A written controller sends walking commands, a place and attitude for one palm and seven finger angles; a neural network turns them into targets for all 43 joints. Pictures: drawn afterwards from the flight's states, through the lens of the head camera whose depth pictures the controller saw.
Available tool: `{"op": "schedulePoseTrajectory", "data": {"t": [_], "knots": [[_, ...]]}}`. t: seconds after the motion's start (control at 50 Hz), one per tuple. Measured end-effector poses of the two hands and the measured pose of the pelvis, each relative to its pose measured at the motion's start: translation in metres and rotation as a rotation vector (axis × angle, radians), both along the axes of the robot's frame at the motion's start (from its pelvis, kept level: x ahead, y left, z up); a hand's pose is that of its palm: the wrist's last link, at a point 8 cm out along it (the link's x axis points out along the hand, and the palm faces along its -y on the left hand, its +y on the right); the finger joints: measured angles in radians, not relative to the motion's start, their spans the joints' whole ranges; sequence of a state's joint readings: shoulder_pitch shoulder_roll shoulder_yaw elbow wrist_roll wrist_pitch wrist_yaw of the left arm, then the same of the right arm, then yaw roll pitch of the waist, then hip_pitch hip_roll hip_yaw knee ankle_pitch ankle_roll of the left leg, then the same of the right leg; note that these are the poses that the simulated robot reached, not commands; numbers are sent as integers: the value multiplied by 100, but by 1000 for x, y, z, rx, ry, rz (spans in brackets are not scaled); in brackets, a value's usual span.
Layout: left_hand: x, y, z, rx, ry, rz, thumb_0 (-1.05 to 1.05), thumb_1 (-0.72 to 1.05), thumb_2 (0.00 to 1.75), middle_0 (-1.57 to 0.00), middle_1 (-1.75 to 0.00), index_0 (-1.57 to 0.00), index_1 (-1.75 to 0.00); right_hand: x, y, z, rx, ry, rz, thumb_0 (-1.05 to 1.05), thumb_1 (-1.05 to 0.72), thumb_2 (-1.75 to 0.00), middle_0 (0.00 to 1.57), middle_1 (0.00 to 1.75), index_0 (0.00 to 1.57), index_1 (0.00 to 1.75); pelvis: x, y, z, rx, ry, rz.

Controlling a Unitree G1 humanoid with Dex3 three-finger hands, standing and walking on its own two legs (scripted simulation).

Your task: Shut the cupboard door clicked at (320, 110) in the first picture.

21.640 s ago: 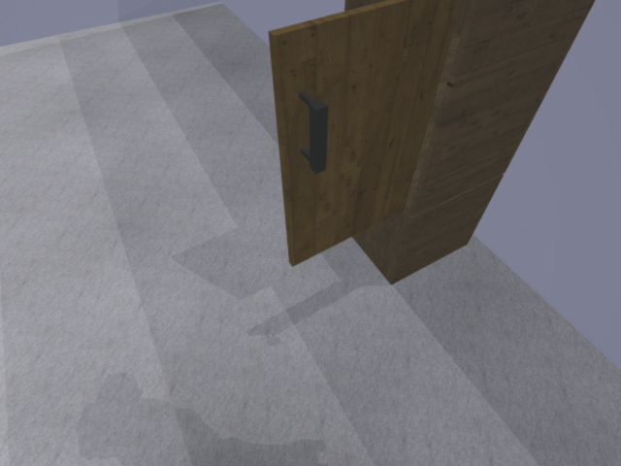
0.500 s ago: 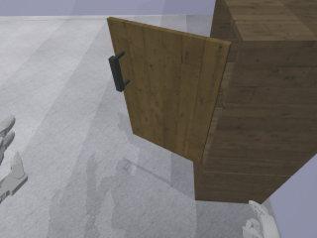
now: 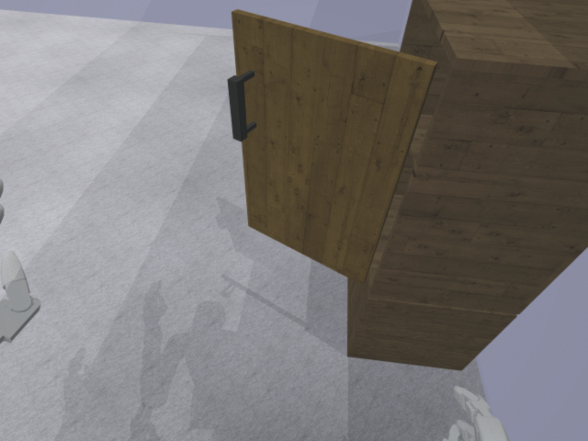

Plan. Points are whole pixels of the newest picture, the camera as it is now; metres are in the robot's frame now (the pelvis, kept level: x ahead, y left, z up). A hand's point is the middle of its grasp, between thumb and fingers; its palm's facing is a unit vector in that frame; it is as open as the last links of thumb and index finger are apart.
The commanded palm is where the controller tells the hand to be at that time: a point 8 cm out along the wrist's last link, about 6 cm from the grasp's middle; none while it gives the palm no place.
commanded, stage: step back with the hand held close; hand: left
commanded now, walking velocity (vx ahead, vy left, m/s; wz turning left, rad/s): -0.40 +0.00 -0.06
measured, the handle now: (244, 106) +0.72 +0.16 +0.09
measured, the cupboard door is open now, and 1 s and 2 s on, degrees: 64 64 64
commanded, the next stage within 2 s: stop stepping back and stand still in 0.44 s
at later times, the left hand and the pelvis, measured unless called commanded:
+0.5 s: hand out of the picture +0.10 +0.28 +0.19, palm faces +0.44 -0.78 -0.44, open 7.4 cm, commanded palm +0.05 +0.32 +0.19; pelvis -0.08 +0.02 +0.00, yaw +2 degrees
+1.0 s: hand out of the picture -0.01 +0.40 +0.20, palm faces +0.63 -0.74 -0.24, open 7.4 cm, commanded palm -0.07 +0.41 +0.19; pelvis -0.19 +0.10 -0.01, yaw +4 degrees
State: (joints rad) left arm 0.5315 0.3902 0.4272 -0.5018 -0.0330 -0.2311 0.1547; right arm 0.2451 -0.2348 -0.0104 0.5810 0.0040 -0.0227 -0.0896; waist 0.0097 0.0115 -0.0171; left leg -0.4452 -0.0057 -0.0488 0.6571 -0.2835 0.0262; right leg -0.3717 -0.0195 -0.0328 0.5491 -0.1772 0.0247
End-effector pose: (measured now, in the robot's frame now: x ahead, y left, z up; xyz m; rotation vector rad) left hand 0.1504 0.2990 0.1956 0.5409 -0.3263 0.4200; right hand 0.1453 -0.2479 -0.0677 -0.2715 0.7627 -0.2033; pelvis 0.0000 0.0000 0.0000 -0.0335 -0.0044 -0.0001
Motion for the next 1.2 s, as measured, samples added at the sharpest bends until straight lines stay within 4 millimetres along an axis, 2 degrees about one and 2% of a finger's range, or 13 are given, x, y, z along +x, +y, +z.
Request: {"op": "schedulePoseTrajectory", "data": {"t": [0.22,0.3,0.38,0.48,0.6,0.68,0.76,0.84,0.9,0.96,1.04,1.12,1.2], "knots": [[-15,21,1,41,-25,-26,2,88,90,-21,-30,-21,-31,-43,12,-2,-10,-2,-41,1,-90,-90,21,30,20,30,-33,13,-2,-37,-1,24],[-36,21,3,94,-37,-21,2,89,90,-21,-30,-21,-30,-47,19,-5,9,-7,-3,1,-90,-90,21,30,20,30,-41,6,-7,-31,33,56],[-61,16,-1,73,-10,-17,2,89,90,-21,-30,-21,-30,-46,22,-8,16,-2,49,1,-90,-90,21,30,20,30,-61,4,-7,-35,37,51],[-88,12,2,40,-28,-51,2,88,90,-21,-30,-21,-31,-49,30,-1,0,-26,63,1,-90,-90,21,30,20,30,-75,13,-5,-23,3,42],[-103,45,13,35,-148,-42,2,88,90,-21,-30,-22,-31,-60,48,15,-26,-119,32,1,-90,-90,21,30,20,30,-91,37,-6,-50,-28,41],[-112,72,8,-26,-107,12,1,88,90,-21,-30,-21,-31,-80,66,26,-11,-140,41,1,-90,-90,20,30,20,30,-117,47,2,-81,-22,60],[-147,76,11,-28,-61,9,2,89,90,-21,-30,-21,-30,-108,84,28,20,-109,100,1,-90,-90,21,30,20,30,-145,50,8,-76,0,108],[-199,66,11,47,-89,-44,2,89,90,-21,-30,-21,-30,-134,89,11,-4,-78,131,1,-90,-90,21,30,21,30,-169,60,-11,-14,3,53],[-218,81,15,14,-182,-28,2,88,90,-21,-30,-21,-31,-158,98,6,-37,3,114,1,-90,-90,21,30,21,30,-173,74,-9,-21,12,69],[-220,116,9,-35,-256,60,1,88,90,-21,-30,-21,-31,-173,109,1,-67,-5,100,1,-90,-90,21,30,21,30,-181,93,-15,-36,36,74],[-200,147,-3,-109,-166,133,1,89,90,-21,-30,-21,-30,-199,133,4,-7,-21,57,1,-90,-90,21,30,20,30,-200,107,-3,-4,-10,40],[-185,130,2,-119,-62,7,2,89,90,-20,-30,-20,-30,-227,152,16,60,12,41,1,-90,-90,21,30,20,30,-207,112,16,-26,-20,24],[-183,105,8,-66,20,-138,2,89,90,-20,-30,-20,-30,-245,152,22,72,63,-6,1,-90,-90,21,30,21,30,-203,114,26,-45,0,-2]]}}
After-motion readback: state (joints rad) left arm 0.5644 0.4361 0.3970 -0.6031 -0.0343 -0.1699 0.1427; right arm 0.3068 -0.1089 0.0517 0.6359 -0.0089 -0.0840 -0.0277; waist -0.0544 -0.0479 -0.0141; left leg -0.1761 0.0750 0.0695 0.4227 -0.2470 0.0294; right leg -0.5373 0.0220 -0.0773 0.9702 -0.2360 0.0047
